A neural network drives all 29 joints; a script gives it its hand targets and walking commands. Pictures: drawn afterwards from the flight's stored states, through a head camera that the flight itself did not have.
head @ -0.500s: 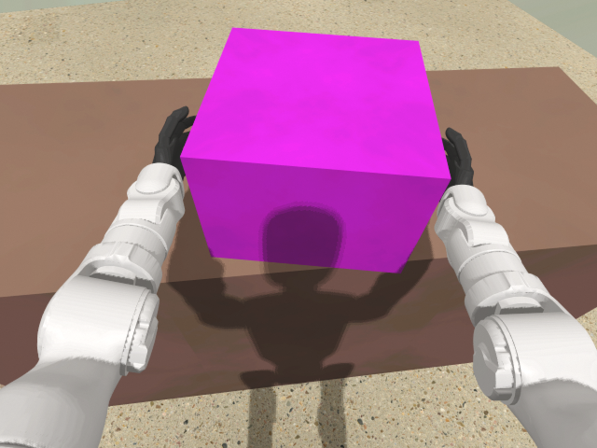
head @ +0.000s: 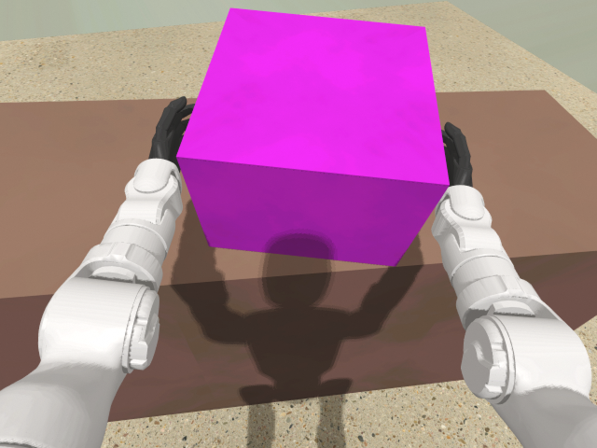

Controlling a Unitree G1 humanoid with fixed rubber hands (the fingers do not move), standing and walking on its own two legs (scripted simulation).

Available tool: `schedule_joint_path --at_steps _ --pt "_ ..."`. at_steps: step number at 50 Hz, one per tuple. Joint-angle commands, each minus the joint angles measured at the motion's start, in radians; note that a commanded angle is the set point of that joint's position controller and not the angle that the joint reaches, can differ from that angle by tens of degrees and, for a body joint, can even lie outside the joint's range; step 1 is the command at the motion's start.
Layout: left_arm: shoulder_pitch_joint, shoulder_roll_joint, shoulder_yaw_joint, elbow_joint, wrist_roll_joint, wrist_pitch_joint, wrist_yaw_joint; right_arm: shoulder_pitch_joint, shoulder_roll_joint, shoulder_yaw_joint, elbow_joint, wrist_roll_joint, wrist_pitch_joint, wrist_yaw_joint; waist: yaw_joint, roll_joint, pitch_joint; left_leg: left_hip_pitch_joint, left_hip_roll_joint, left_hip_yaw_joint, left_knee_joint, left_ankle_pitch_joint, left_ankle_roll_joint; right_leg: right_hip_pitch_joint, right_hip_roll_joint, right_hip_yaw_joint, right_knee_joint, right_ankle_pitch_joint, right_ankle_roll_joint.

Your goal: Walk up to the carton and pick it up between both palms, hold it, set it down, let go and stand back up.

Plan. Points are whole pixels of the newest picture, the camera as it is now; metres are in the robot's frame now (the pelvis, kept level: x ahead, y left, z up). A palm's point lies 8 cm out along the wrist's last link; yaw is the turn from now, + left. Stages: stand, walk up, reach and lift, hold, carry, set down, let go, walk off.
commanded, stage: reach and lift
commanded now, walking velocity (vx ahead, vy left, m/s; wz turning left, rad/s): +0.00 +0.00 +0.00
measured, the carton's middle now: (314, 139) +0.54 -0.02 +0.13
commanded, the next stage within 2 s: none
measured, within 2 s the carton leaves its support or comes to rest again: neither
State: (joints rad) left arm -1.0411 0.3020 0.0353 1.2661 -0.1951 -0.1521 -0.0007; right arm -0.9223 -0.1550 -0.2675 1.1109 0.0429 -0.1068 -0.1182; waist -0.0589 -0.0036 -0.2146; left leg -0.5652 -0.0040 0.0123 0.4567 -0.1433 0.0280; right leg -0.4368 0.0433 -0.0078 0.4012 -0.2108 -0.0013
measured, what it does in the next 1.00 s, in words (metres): stands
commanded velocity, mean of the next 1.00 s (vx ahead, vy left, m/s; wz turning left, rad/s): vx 0.00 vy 0.00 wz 0.00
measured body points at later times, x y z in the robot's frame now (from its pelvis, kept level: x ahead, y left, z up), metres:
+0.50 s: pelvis -0.03 +0.00 +0.00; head -0.02 +0.03 +0.45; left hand +0.43 +0.19 +0.15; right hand +0.40 -0.20 +0.14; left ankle +0.03 +0.09 -0.74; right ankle -0.03 -0.12 -0.74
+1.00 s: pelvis -0.03 +0.00 +0.00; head -0.05 +0.02 +0.45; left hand +0.42 +0.17 +0.21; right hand +0.39 -0.21 +0.20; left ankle +0.03 +0.09 -0.74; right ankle -0.03 -0.12 -0.74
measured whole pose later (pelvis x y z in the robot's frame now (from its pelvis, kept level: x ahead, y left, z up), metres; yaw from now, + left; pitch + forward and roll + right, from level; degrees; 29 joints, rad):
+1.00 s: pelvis -0.03 +0.00 +0.00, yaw +0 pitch +11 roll -3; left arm -1.01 0.28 0.05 0.93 -0.17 0.37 0.07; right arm -0.92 -0.24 -0.16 0.91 0.12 0.32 -0.10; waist -0.06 0.01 -0.27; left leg -0.55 0.00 0.01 0.46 -0.10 0.04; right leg -0.42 0.05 -0.01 0.40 -0.17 0.00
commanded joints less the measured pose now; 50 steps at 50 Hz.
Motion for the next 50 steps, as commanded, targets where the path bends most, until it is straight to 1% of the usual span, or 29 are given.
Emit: schedule_joint_path --at_steps 1,4,5,6,7,8,10,11,12,15,16,19,24,25,26,27,29,33,34,37,38,39,40,42,43,45,48,49,50 --pt "-0.672 -0.603 -0.093 -0.205 0.142 0.0 -0.145 -0.694 0.455 0.163 -0.212 -0.122 -0.062 0.205 -0.033 0.066 -0.667 0.739 0.049 -0.026 0.025 0.55 -0.08 0.14 -0.017 -0.05 -0.06 0.566 0.01" --pt "-0.779 -0.591 -0.106 -0.296 0.137 0.017 -0.13 -0.766 0.434 0.152 -0.211 -0.119 -0.046 0.228 -0.035 0.142 -0.618 0.765 0.064 -0.037 -0.003 0.507 -0.093 0.092 -0.009 -0.059 -0.067 0.387 -0.003" --pt "-0.813 -0.567 -0.083 -0.32 0.138 0.017 -0.128 -0.817 0.424 0.16 -0.24 -0.101 -0.043 0.238 0.005 0.131 -0.64 0.744 0.058 -0.02 -0.001 0.472 -0.089 0.076 -0.009 -0.044 -0.066 0.328 -0.007" --pt "-0.857 -0.618 -0.174 -0.358 0.095 0.031 -0.124 -0.818 0.411 0.149 -0.272 -0.115 -0.04 0.234 -0.061 0.15 -0.664 0.768 0.066 -0.033 0.001 0.458 -0.1 0.029 -0.006 -0.053 -0.066 0.304 -0.008" --pt "-0.734 -0.599 -0.127 -0.262 0.101 0.065 -0.123 -0.755 0.405 0.179 -0.195 -0.083 0.001 0.239 -0.028 0.095 -0.548 0.726 0.059 -0.032 -0.017 0.37 -0.069 0.032 -0.002 -0.035 -0.085 0.24 -0.015" --pt "-0.806 -0.608 -0.104 -0.319 0.102 0.062 -0.119 -0.826 0.453 0.218 -0.259 -0.07 0.0 0.242 0.018 0.084 -0.587 0.696 0.05 -0.016 -0.019 0.33 -0.055 0.072 -0.008 -0.015 -0.073 0.238 -0.008" --pt "-0.921 -0.603 -0.116 -0.336 0.095 0.058 -0.111 -0.916 0.45 0.173 -0.309 -0.092 -0.007 0.255 -0.016 0.106 -0.645 0.647 0.046 -0.025 -0.037 0.214 -0.058 0.025 -0.01 -0.018 -0.061 0.125 -0.012" --pt "-0.873 -0.606 -0.091 -0.286 0.088 0.074 -0.113 -0.925 0.468 0.191 -0.305 -0.081 0.017 0.253 0.018 0.055 -0.583 0.59 0.038 -0.014 -0.052 0.152 -0.037 0.066 -0.013 -0.002 -0.065 0.118 -0.011" --pt "-0.935 -0.628 -0.127 -0.329 0.08 0.064 -0.101 -0.936 0.477 0.19 -0.304 -0.071 0.011 0.262 -0.004 0.101 -0.675 0.589 0.039 -0.022 -0.047 0.158 -0.047 0.047 -0.011 -0.003 -0.06 0.101 -0.019" --pt "-0.9 -0.656 -0.138 -0.3 0.049 0.075 -0.093 -1.003 0.507 0.223 -0.374 -0.055 0.02 0.271 0.028 0.052 -0.721 0.566 0.036 -0.025 -0.058 0.111 -0.028 0.053 -0.011 0.009 -0.053 0.07 -0.015" --pt "-0.922 -0.67 -0.16 -0.325 0.033 0.084 -0.096 -0.965 0.503 0.225 -0.35 -0.06 0.041 0.271 -0.007 0.048 -0.648 0.575 0.045 -0.038 -0.06 0.09 -0.029 0.031 -0.008 -0.002 -0.054 0.06 -0.02" --pt "-0.919 -0.699 -0.183 -0.352 0.009 0.086 -0.084 -0.974 0.509 0.25 -0.38 -0.035 0.046 0.277 0.001 0.063 -0.686 0.613 0.041 -0.05 -0.06 0.096 -0.033 -0.004 -0.009 -0.006 -0.044 0.045 -0.015" --pt "-0.887 -0.767 -0.254 -0.523 -0.017 0.124 -0.056 -0.945 0.497 0.308 -0.456 0.048 0.07 0.269 -0.004 0.125 -0.761 0.709 0.052 -0.088 -0.022 0.298 -0.061 0.004 0.01 -0.03 -0.033 0.159 -0.021" --pt "-0.945 -0.767 -0.266 -0.587 -0.024 0.132 -0.044 -0.984 0.514 0.35 -0.463 0.073 0.073 0.273 0.029 0.156 -0.792 0.717 0.044 -0.079 -0.006 0.314 -0.068 -0.031 0.019 -0.021 -0.03 0.108 -0.019" --pt "-0.921 -0.807 -0.291 -0.561 -0.042 0.15 -0.044 -0.981 0.489 0.317 -0.473 0.083 0.083 0.265 -0.015 0.145 -0.805 0.753 0.046 -0.096 -0.005 0.297 -0.074 -0.036 0.02 -0.035 -0.036 0.126 -0.025" --pt "-0.966 -0.783 -0.292 -0.65 -0.053 0.144 -0.038 -0.958 0.496 0.346 -0.486 0.096 0.08 0.266 0.017 0.182 -0.83 0.771 0.05 -0.09 0.017 0.405 -0.088 -0.036 0.021 -0.032 -0.029 0.164 -0.022" --pt "-0.854 -0.769 -0.215 -0.612 -0.023 0.184 -0.034 -0.912 0.502 0.386 -0.455 0.13 0.123 0.279 0.052 0.102 -0.748 0.753 0.048 -0.089 -0.005 0.347 -0.054 -0.026 0.023 -0.019 -0.047 0.107 -0.021" --pt "-0.799 -0.759 -0.218 -0.793 -0.015 0.241 -0.03 -0.912 0.513 0.45 -0.547 0.21 0.151 0.253 0.076 0.09 -0.863 0.769 0.035 -0.086 0.03 0.543 -0.063 0.131 0.023 -0.004 -0.009 0.355 0.002" --pt "-0.77 -0.726 -0.165 -0.743 0.043 0.278 -0.027 -0.878 0.464 0.419 -0.447 0.218 0.184 0.252 0.059 0.127 -0.741 0.78 0.024 -0.087 0.001 0.472 -0.061 0.105 0.018 0.0 -0.032 0.282 0.002" --pt "-0.691 -0.73 -0.181 -0.799 0.027 0.354 -0.036 -0.936 0.444 0.472 -0.62 0.268 0.21 0.247 0.09 0.077 -0.778 0.793 0.029 -0.084 0.0 0.502 -0.048 0.147 0.022 0.006 -0.033 0.346 0.01" --pt "-0.741 -0.735 -0.168 -0.802 0.047 0.375 -0.03 -1.001 0.417 0.442 -0.602 0.262 0.21 0.249 0.082 0.094 -0.792 0.796 0.039 -0.09 -0.001 0.521 -0.061 0.123 0.03 -0.008 -0.022 0.298 0.012" --pt "-0.692 -0.74 -0.127 -0.747 0.066 0.407 -0.033 -1.008 0.427 0.443 -0.593 0.275 0.235 0.247 0.111 0.06 -0.703 0.82 0.035 -0.089 0.002 0.522 -0.051 0.091 0.032 -0.005 -0.039 0.267 0.015" --pt "-0.701 -0.713 -0.114 -0.716 0.068 0.417 -0.053 -1.006 0.431 0.432 -0.604 0.267 0.244 0.234 0.109 0.037 -0.623 0.734 0.021 -0.071 -0.018 0.418 -0.03 0.121 0.013 0.013 -0.043 0.269 0.021" --pt "-0.612 -0.731 -0.142 -0.807 0.052 0.449 -0.061 -1.028 0.461 0.482 -0.759 0.299 0.26 0.216 0.102 -0.006 -0.793 0.74 0.003 -0.066 -0.002 0.486 -0.02 0.259 0.015 0.032 -0.012 0.481 0.034" --pt "-0.567 -0.704 -0.104 -0.749 0.078 0.469 -0.068 -0.993 0.467 0.509 -0.734 0.311 0.28 0.21 0.124 -0.025 -0.739 0.686 -0.005 -0.057 -0.007 0.474 -0.011 0.318 0.009 0.041 -0.003 0.546 0.044" --pt "-0.689 -0.676 -0.074 -0.819 0.102 0.474 -0.079 -1.032 0.467 0.472 -0.707 0.321 0.308 0.207 0.127 0.011 -0.718 0.712 -0.002 -0.059 -0.034 0.396 -0.015 0.262 0.005 0.04 -0.013 0.421 0.044" --pt "-0.738 -0.736 -0.152 -0.914 0.041 0.506 -0.07 -1.013 0.466 0.466 -0.708 0.339 0.337 0.212 0.069 0.026 -0.763 0.743 0.003 -0.078 -0.026 0.412 -0.034 0.224 0.02 0.035 -0.004 0.386 0.036" --pt "-0.683 -0.712 -0.112 -0.858 0.058 0.525 -0.085 -1.045 0.481 0.489 -0.751 0.339 0.347 0.199 0.111 -0.009 -0.708 0.698 0.0 -0.059 -0.032 0.414 -0.012 0.292 0.009 0.053 -0.013 0.445 0.045" --pt "-0.687 -0.741 -0.151 -0.916 0.05 0.549 -0.074 -0.971 0.429 0.444 -0.698 0.331 0.373 0.202 0.038 0.053 -0.687 0.758 0.004 -0.076 -0.039 0.407 -0.05 0.231 0.019 0.027 -0.022 0.389 0.035"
